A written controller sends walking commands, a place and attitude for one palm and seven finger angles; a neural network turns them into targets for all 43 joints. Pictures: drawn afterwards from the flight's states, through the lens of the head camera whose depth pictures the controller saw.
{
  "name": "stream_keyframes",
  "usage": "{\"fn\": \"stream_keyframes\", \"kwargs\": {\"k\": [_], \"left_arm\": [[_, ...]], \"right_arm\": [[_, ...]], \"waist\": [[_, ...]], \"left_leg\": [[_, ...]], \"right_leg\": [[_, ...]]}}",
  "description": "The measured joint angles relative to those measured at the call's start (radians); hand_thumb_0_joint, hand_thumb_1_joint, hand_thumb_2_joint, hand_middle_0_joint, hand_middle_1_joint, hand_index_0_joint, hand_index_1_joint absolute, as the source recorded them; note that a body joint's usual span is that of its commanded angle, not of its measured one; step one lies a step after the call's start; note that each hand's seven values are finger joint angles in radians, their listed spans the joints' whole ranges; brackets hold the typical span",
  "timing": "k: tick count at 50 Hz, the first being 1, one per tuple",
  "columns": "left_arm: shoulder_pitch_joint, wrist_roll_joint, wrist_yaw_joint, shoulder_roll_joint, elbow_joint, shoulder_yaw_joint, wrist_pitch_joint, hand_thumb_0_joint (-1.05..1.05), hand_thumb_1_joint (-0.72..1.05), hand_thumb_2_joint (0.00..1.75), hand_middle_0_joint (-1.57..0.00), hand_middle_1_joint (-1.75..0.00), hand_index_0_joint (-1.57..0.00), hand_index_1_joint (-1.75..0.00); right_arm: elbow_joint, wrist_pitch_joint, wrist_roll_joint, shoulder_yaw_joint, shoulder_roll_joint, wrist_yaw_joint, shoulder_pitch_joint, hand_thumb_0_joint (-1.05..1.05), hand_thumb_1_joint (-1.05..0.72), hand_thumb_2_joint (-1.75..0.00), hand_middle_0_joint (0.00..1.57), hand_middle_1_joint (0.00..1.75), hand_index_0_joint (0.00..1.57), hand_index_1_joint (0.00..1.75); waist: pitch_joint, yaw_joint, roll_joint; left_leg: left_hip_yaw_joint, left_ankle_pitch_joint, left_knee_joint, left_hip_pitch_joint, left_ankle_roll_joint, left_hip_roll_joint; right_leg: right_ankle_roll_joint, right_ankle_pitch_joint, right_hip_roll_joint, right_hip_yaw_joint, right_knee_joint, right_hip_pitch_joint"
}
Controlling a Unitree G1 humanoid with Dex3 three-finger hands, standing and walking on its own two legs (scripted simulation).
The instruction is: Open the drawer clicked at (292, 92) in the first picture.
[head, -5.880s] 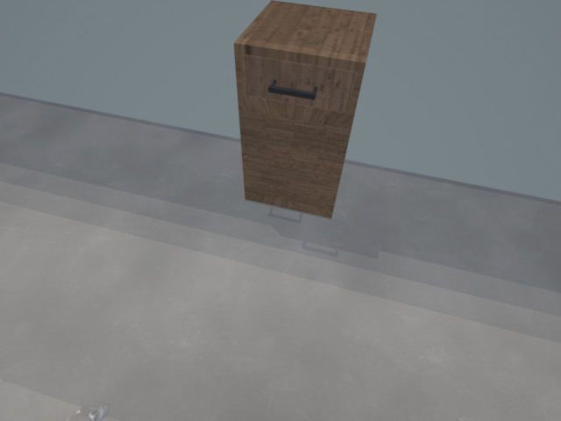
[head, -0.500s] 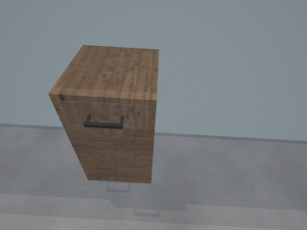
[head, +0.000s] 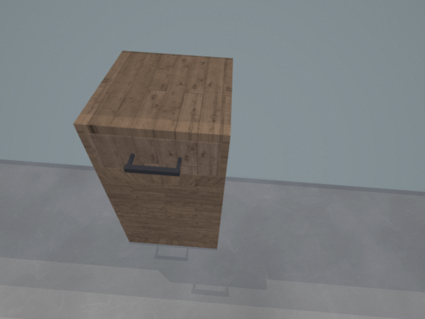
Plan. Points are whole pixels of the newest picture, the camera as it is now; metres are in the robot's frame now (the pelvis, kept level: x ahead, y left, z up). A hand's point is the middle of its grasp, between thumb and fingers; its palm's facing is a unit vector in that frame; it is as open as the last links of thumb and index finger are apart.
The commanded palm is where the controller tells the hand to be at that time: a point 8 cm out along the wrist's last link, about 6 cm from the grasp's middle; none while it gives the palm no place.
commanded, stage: come to a stop and stand still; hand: left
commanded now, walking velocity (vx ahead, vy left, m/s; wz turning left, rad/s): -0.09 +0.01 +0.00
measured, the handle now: (154, 164) +0.54 +0.22 -0.11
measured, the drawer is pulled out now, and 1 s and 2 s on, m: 0.00 0.00 0.00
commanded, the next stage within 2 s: look again from close up in 1.90 s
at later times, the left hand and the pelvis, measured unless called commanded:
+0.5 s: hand out of the picture +0.09 +0.19 -0.17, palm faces +0.02 -0.98 -0.21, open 7.3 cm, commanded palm none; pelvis +0.06 +0.02 +0.00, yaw -2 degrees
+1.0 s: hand out of the picture +0.01 +0.16 -0.17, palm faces +0.00 -0.99 -0.16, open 7.4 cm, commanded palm none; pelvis +0.03 +0.01 +0.00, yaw -1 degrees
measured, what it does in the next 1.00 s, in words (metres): steps on the spot: right foot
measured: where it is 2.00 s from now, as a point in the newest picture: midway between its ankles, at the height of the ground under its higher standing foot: outside the picture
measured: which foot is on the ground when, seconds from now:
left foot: down 0.00-1.00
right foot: down 0.00-0.08, up 0.10-0.28, down 0.30-1.00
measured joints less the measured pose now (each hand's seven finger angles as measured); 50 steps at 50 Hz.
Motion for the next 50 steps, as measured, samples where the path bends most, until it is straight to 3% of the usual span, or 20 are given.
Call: {"fn": "stream_keyframes", "kwargs": {"k": [3, 5, 9, 15, 20, 38, 42, 50], "left_arm": [[0.019, -0.001, 0.006, -0.003, 0.013, 0.011, 0.007, 0.0, 0.9, 0.9, -0.2, -0.3, -0.2, -0.3], [0.017, -0.002, 0.01, -0.007, 0.028, 0.006, 0.021, 0.0, 0.9, 0.9, -0.2, -0.3, -0.2, -0.3], [-0.032, -0.01, 0.018, -0.018, 0.035, -0.007, 0.028, 0.01, 0.9, 0.9, -0.2, -0.3, -0.2, -0.3], [-0.129, -0.007, 0.027, -0.011, -0.009, -0.01, 0.01, 0.01, 0.92, 0.9, -0.2, -0.3, -0.2, -0.3], [-0.147, -0.012, 0.03, 0.002, -0.015, -0.008, -0.002, 0.02, 0.94, 0.9, -0.2, -0.3, -0.2, -0.3], [-0.115, -0.014, 0.028, -0.019, 0.015, -0.019, 0.016, 0.01, 0.92, 0.9, -0.2, -0.3, -0.2, -0.3], [-0.111, -0.013, 0.037, -0.024, 0.016, -0.038, -0.014, 0.0, 0.91, 0.9, -0.2, -0.3, -0.2, -0.3], [-0.087, -0.014, 0.009, -0.025, 0.028, -0.053, 0.009, 0.0, 0.91, 0.9, -0.2, -0.3, -0.2, -0.3]], "right_arm": [[0.004, -0.012, 0.002, -0.003, 0.01, -0.003, 0.008, 0.01, -0.91, -0.9, 0.2, 0.3, 0.2, 0.3], [0.001, -0.033, 0.004, -0.003, 0.017, -0.013, 0.006, 0.01, -0.91, -0.9, 0.2, 0.3, 0.2, 0.3], [-0.001, -0.054, 0.004, 0.008, 0.039, -0.038, -0.006, 0.01, -0.91, -0.9, 0.2, 0.3, 0.2, 0.3], [0.018, -0.048, 0.011, 0.019, 0.084, -0.04, -0.013, 0.0, -0.91, -0.9, 0.2, 0.3, 0.2, 0.3], [0.031, -0.034, 0.01, 0.015, 0.091, -0.034, -0.039, 0.0, -0.91, -0.9, 0.2, 0.3, 0.2, 0.3], [0.04, -0.033, 0.011, 0.008, 0.047, -0.046, -0.057, 0.01, -0.91, -0.9, 0.2, 0.3, 0.2, 0.3], [-0.018, -0.044, 0.01, 0.017, 0.04, -0.034, -0.046, 0.01, -0.91, -0.9, 0.2, 0.3, 0.2, 0.3], [-0.059, -0.041, 0.006, 0.035, 0.028, -0.03, -0.027, 0.01, -0.91, -0.9, 0.2, 0.3, 0.2, 0.3]], "waist": [[0.01, 0.006, -0.027], [0.013, 0.006, -0.041], [0.032, -0.015, -0.032], [0.031, -0.018, -0.038], [0.006, -0.024, 0.002], [0.007, -0.015, -0.011], [0.019, -0.016, -0.013], [-0.002, -0.007, 0.008]], "left_leg": [[0.027, 0.004, -0.009, 0.013, 0.013, -0.006], [0.047, -0.005, -0.029, 0.035, 0.028, -0.019], [0.059, 0.017, -0.105, 0.092, 0.044, -0.029], [0.061, 0.012, -0.136, 0.135, 0.037, -0.058], [0.058, -0.016, -0.128, 0.154, 0.027, -0.033], [0.06, 0.016, -0.198, 0.206, 0.019, -0.029], [0.046, 0.0, -0.126, 0.132, 0.013, -0.021], [0.055, 0.006, -0.103, 0.12, 0.017, -0.027]], "right_leg": [[0.008, -0.033, -0.02, 0.007, 0.031, 0.006], [-0.011, -0.076, -0.031, 0.021, 0.101, -0.022], [-0.026, -0.15, -0.02, 0.03, 0.247, -0.095], [-0.025, 0.049, -0.022, 0.022, 0.037, -0.058], [-0.007, 0.021, 0.002, 0.018, 0.018, -0.029], [-0.013, 0.047, 0.012, 0.019, -0.041, 0.018], [-0.019, 0.051, 0.014, 0.006, -0.007, -0.036], [-0.029, 0.044, 0.005, 0.015, 0.036, -0.059]]}}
